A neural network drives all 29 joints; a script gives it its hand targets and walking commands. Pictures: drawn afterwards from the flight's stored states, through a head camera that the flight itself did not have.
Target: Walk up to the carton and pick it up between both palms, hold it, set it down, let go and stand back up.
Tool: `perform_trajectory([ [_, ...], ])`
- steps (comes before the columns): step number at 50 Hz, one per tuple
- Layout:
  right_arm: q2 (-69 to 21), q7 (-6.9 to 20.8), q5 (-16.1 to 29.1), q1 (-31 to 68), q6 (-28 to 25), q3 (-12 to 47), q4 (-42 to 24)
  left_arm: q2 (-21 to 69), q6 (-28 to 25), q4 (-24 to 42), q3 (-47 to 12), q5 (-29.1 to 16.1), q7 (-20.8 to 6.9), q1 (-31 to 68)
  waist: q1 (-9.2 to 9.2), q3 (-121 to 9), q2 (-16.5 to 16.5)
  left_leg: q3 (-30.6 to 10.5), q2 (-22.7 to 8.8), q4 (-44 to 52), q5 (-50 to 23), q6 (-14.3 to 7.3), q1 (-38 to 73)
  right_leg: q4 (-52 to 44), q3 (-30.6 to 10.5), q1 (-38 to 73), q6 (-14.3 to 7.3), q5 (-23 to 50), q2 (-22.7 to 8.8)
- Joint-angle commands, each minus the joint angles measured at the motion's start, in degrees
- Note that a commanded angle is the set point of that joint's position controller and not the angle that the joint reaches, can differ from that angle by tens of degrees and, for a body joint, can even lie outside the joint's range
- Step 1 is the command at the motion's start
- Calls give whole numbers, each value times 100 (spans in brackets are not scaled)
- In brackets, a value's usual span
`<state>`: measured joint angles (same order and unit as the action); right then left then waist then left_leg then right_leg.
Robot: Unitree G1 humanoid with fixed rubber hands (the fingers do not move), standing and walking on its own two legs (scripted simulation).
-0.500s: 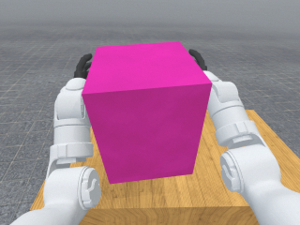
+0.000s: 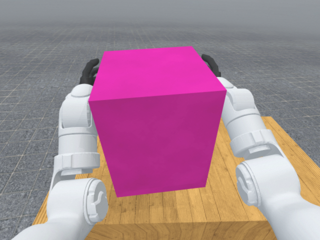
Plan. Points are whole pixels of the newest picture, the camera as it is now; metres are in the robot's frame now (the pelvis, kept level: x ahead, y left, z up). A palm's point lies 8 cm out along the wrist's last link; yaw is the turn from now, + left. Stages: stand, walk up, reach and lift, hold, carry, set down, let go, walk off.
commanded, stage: hold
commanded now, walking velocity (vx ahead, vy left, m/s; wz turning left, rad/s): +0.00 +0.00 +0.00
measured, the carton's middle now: (155, 119) +0.31 +0.00 +0.23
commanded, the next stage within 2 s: set down in 0.38 s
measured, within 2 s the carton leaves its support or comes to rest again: neither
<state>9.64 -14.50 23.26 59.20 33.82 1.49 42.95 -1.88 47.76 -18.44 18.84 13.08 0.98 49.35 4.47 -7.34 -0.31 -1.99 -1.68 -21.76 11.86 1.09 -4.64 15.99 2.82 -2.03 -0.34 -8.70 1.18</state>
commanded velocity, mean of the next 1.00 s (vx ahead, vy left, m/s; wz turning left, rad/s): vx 0.00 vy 0.00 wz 0.00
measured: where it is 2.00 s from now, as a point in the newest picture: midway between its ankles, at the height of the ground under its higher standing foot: outside the picture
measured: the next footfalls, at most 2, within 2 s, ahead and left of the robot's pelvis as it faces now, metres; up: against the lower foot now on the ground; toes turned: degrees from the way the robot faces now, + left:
none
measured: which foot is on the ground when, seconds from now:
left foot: down 0.00-1.00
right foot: down 0.00-1.00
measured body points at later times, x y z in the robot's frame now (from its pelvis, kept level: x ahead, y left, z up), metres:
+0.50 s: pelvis +0.00 +0.00 +0.00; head -0.09 +0.02 +0.44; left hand +0.38 +0.15 +0.28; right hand +0.38 -0.14 +0.29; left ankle +0.01 +0.13 -0.75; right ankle +0.01 -0.11 -0.75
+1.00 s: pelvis +0.00 +0.01 +0.00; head -0.04 +0.04 +0.45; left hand +0.40 +0.16 +0.22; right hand +0.40 -0.14 +0.21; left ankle +0.01 +0.13 -0.75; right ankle +0.01 -0.11 -0.75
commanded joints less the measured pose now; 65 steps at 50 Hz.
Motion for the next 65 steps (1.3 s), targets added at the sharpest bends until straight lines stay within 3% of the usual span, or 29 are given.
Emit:
perform_trajectory([
  [1, -4211, 464, 823, 4263, -132, 1446, -1983, 3382, -334, 925, -2369, -942, -728, 4569, 91, -2101, 211, 37, 447, 123, -1710, 219, 242, 61, -184, 907, 334, 1664, 357],
  [7, -4146, 486, 767, 4103, -85, 1426, -1861, 3328, -272, 880, -2354, -844, -711, 4464, 53, -1808, 248, 52, 425, 221, -1452, 190, 128, 18, -177, 793, 315, 1287, 346],
  [13, -4232, 493, 843, 4169, -117, 1576, -2085, 3331, -279, 1085, -2430, -885, -689, 4456, -6, -2017, 178, 57, 445, 134, -1715, 193, 229, 85, -170, 895, 339, 1586, 365],
  [19, -4192, 532, 658, 4192, -93, 1365, -1797, 3321, -274, 756, -2282, -796, -729, 4502, -10, -1680, 137, 86, 415, 319, -1136, 111, -26, -14, -196, 758, 292, 1033, 335],
  [23, -4190, 596, 444, 4573, -382, 1075, -1639, 3236, -520, 476, -2093, -903, -797, 5013, 105, -1609, 48, 76, 395, 454, -713, 26, 45, -152, -95, 419, 312, 573, 297],
  [24, -4333, 582, 413, 4623, -354, 1129, -1445, 3158, -553, 186, -2079, -850, -763, 4798, -116, -1592, 121, 151, 506, 394, -627, 22, -82, -152, -216, 473, 356, 551, 215],
  [25, -4334, 596, 428, 4668, -437, 1139, -1524, 3230, -661, 313, -2184, -990, -750, 4940, -28, -1760, 102, 119, 491, 426, -612, 30, -43, -125, -190, 446, 374, 553, 243],
  [26, -4356, 624, 408, 4745, -563, 1115, -1548, 3268, -778, 412, -2187, -1064, -742, 5085, -72, -1924, 179, 102, 497, 401, -730, 41, 0, -105, -151, 486, 377, 606, 233],
  [28, -4222, 690, 196, 4731, -884, 961, -1451, 3212, -1041, 347, -2064, -1023, -756, 5133, -1, -2082, 207, 110, 497, 345, -1034, 84, 285, -104, -76, 557, 386, 840, 242],
  [34, -3452, 854, -1093, 3548, -1814, 90, -350, 2684, -1570, -360, -1218, -72, -1153, 3860, 153, -1032, 24, 268, 445, 693, -1038, 50, 568, -291, 114, 944, 274, 540, 141],
  [39, -3432, 937, -1344, 3332, -2516, 297, -791, 2837, -1691, -27, -1529, 66, -1249, 3368, 190, -927, 25, 380, 475, 449, -2075, 99, 872, -223, 328, 1165, 301, 1171, 196],
  [45, -3687, 927, -1102, 3778, -3081, 1075, -2094, 3504, -1973, 766, -2675, -406, -946, 3435, 251, -1921, 262, 303, 465, -12, -3022, 228, 1345, -43, 361, 1132, 308, 1850, 240],
  [52, -3690, 973, -1128, 3680, -3045, 1237, -2233, 3607, -2030, 794, -3021, -550, -656, 3428, 166, -2236, 285, 193, 404, -31, -2467, 193, 1291, -25, 319, 910, 291, 1527, 220],
  [59, -3568, 1073, -1361, 3381, -2902, 827, -1515, 3460, -1893, 117, -2357, -205, -747, 3072, 13, -1644, 59, 280, 393, 273, -1798, 94, 965, -116, 288, 856, 295, 1095, 204],
  [65, -3478, 1145, -1609, 3023, -2958, 442, -1102, 3337, -1917, -166, -1991, 15, -901, 2860, 81, -1236, 16, 371, 406, 386, -1746, 123, 908, -179, 344, 871, 301, 1077, 193],
])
